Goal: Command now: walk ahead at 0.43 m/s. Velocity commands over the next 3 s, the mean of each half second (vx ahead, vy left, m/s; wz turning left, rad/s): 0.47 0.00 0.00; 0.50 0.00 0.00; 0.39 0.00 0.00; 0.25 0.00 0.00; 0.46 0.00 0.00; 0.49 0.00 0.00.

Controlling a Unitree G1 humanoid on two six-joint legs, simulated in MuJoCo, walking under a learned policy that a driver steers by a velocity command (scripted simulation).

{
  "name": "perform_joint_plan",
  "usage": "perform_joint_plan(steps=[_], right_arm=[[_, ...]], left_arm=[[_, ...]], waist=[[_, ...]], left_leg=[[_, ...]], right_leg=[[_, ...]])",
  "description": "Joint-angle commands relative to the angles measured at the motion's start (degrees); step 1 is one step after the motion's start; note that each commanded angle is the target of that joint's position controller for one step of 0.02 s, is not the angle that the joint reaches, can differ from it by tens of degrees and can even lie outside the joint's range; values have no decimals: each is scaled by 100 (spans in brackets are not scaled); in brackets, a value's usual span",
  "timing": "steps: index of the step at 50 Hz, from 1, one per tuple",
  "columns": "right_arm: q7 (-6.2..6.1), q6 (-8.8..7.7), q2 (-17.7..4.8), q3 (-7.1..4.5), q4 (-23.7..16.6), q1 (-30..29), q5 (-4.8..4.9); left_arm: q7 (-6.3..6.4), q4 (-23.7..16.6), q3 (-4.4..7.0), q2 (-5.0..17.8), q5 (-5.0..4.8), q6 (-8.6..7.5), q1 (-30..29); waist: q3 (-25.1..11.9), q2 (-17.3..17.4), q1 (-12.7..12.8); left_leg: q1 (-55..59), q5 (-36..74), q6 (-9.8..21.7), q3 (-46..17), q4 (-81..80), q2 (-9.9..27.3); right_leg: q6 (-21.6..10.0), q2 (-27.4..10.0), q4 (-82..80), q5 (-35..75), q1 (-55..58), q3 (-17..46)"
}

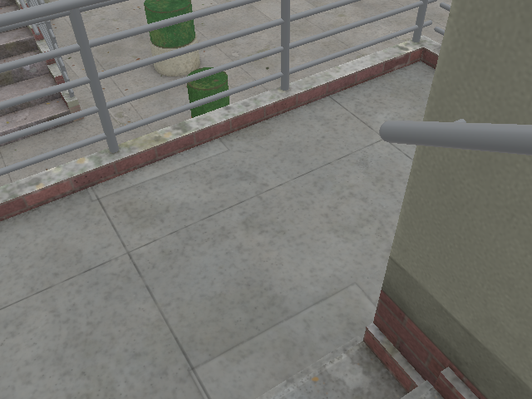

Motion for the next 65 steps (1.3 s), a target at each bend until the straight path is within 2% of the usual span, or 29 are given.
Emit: perform_joint_plan(steps=[1, 12, 16, 18, 19, 20, 21, 23, 24, 25, 27, 29, 31, 33, 37, 39, 41, 42, 44, 46, 49, 52, 54, 56, 57, 58, 61, 62, 65], right_arm=[[52, -12, -475, -145, -212, 48, -97], [209, -109, -453, -100, -926, -1456, -135], [147, -55, -530, -125, -525, -205, 84], [-23, -196, -663, -252, 231, 1970, 18], [-45, -189, -698, -331, 357, 2381, -26], [111, -263, -830, -168, 423, 2485, -146], [140, -259, -858, -62, 285, 2373, -81], [58, -235, -722, -24, 250, 2090, 19], [-84, -304, -958, -123, 195, 1793, -8], [-111, -455, -683, -39, 174, 1493, -15], [-38, -714, -493, 142, 382, 1399, -7], [-114, -792, -536, 204, 226, 758, 315], [-106, -697, -843, 111, 343, 881, 380], [-107, -618, -564, 136, 645, 1319, 297], [-224, -559, -478, 152, 851, 2409, -59], [-156, -497, -161, 262, 950, 2837, -24], [-134, -462, -333, 222, 748, 2346, 3], [-164, -569, -639, 94, 537, 1432, -137], [-78, -724, -772, -17, 229, 625, -45], [-3, -637, -578, -67, 186, 571, -172], [78, -165, 186, 51, 423, 1615, 44], [117, 47, -38, 23, 415, 2036, 277], [116, 48, -265, -28, 505, 2150, 205], [133, 63, -385, -97, 827, 3213, 23], [187, -63, -351, 93, 903, 3331, 149], [166, -204, -447, 196, 1056, 3255, 136], [-112, -455, -898, -22, 617, 1834, 23], [-211, -502, -438, 151, 524, 1462, -5], [-360, -545, -617, 112, 655, 1739, 131]], left_arm=[[48, -159, 160, 737, 9, -143, 128], [228, -551, 151, 418, 30, -85, 254], [123, -875, 218, 671, 106, -14, -486], [137, -784, 228, 708, 126, 79, -555], [184, -753, 344, 655, 65, 149, -527], [218, -890, 272, 48, -168, 98, -222], [240, -1157, 196, 60, -376, -4, -13], [225, -1059, 189, 222, -132, 72, -369], [175, -1206, 165, 215, 75, 160, -631], [141, -1231, 166, 325, 239, 304, -979], [104, -1249, 209, 428, 117, 422, -1309], [-26, -1517, 98, 201, 274, 413, -1943], [-162, -1245, 41, 27, 120, 481, -1685], [-218, -1146, 69, 164, 74, 434, -1597], [-121, -1400, 179, 535, 133, 178, -2836], [-115, -1105, 307, 568, -76, 37, -2076], [-109, -461, 482, 888, -66, -70, 40], [-40, -202, 464, 828, -77, -99, 661], [140, -220, 468, 816, 101, -46, 248], [158, -524, 447, 835, 288, -35, -800], [337, -694, 361, 478, -4, -278, -2007], [467, -849, 332, 525, 55, -90, -2295], [582, -798, 329, 468, 73, 166, -2042], [588, -763, 326, 304, 126, 333, -2182], [510, -1043, 133, -397, 24, 379, -2165], [526, -1197, 4, -657, -185, 253, -849], [454, -1161, 0, 81, 339, 135, -759], [392, -1222, 55, 353, 363, 176, -1322], [218, -1486, 47, 336, 184, 317, -2376]], waist=[[808, -135, -232], [1280, -546, 394], [920, -791, -83], [263, -341, -1113], [178, 719, -1460], [91, 1267, -915], [-565, 1308, -580], [-100, 305, -478], [62, 712, -412], [748, 281, -248], [1331, -11, -65], [1281, -85, 145], [805, 668, 41], [914, 634, 67], [1501, 329, -685], [1033, -501, -587], [-358, -1711, 342], [-305, -1443, 803], [425, -319, 517], [716, 105, -112], [468, -644, -1194], [494, -883, -1350], [778, -717, -1260], [643, 411, -2015], [1016, 959, -1619], [1141, 1314, -394], [541, 1483, -223], [1128, 634, -160], [1453, -150, -321]], left_leg=[[-1018, 791, -82, -280, -162, 228], [-249, 2008, -132, 496, -1904, 423], [1796, 1578, 175, 1040, -2263, 198], [3385, 1954, 322, 1391, -3397, 120], [3863, 1933, 703, 582, -5114, 786], [5233, 5443, 720, 206, -2268, 1483], [6041, 7093, 913, -452, -1280, 2158], [4629, 3853, 1267, -611, -2387, 2258], [3765, 1396, 1859, -1666, -3041, 2790], [2869, 406, 1880, -1776, -3470, 2595], [1446, 954, 1374, -1044, -3402, 1931], [33, 742, 951, 130, -3940, 1111], [-34, 1594, 862, 320, -4073, 1115], [1542, 1163, 942, 315, -3365, 1264], [3765, 2015, 1224, -191, -2697, 1592], [3020, 1767, 752, 361, -1475, 904], [438, -98, 144, 1026, 1716, 299], [-963, -3257, 31, 601, 2644, 201], [-2080, -3232, 44, 115, 1762, 541], [-592, -1904, 16, 390, 546, 421], [2227, 1620, -99, 808, -611, 85], [3492, 2003, -72, 1194, -1725, 174], [3658, 2361, 167, 1238, -3122, 435], [4409, 1877, 900, 589, -3619, 876], [3754, 3145, 409, 70, -2601, 971], [3293, 4705, -318, -142, -1933, 1253], [2388, -1888, 407, -2587, -3376, 2070], [1580, -2060, 721, -2610, -3679, 1932], [670, 669, 1088, -1755, -3578, 1643]], right_leg=[[-631, -1666, -781, 186, 152, 1895], [-540, -1347, 859, 98, -731, 1614], [-393, -1130, 2446, 1589, -1290, 1050], [-358, -942, 5271, 3174, -1087, 682], [-197, -159, 7710, 879, -1529, 432], [-162, 318, 9914, -3007, -3781, 691], [-252, 116, 10146, -2917, -5055, 1021], [-199, -130, 9186, -1688, -5598, 774], [-60, -361, 8835, -1455, -5597, 969], [123, -613, 8065, -764, -5568, 1126], [254, -643, 6133, 642, -4893, 1427], [383, -766, 2849, 2338, -2854, 701], [438, -557, 2648, 2537, -1052, 124], [105, -995, 2475, 3976, -1876, 750], [170, -920, 1608, 1839, -3389, 603], [-162, -482, 716, 1512, -1478, 319], [-812, -1543, 28, 449, 1803, 2558], [-892, -1832, -37, 756, 2403, 3153], [-840, -1978, 378, 248, 1710, 3006], [-559, -1705, 518, -859, -510, 2422], [-71, -1180, 1067, -1966, -3421, 1127], [-1, -1131, 1675, -1534, -3892, 840], [-4, -976, 2818, -863, -3373, 686], [48, -114, 6959, -1813, -3946, 131], [43, 492, 9273, -2449, -5060, 440], [-227, 56, 8620, -1525, -5608, 900], [434, -797, 7257, 391, -6139, 1060], [743, -1042, 6499, 1027, -5943, 1120], [1008, -1212, 3731, 1415, -3977, 841]])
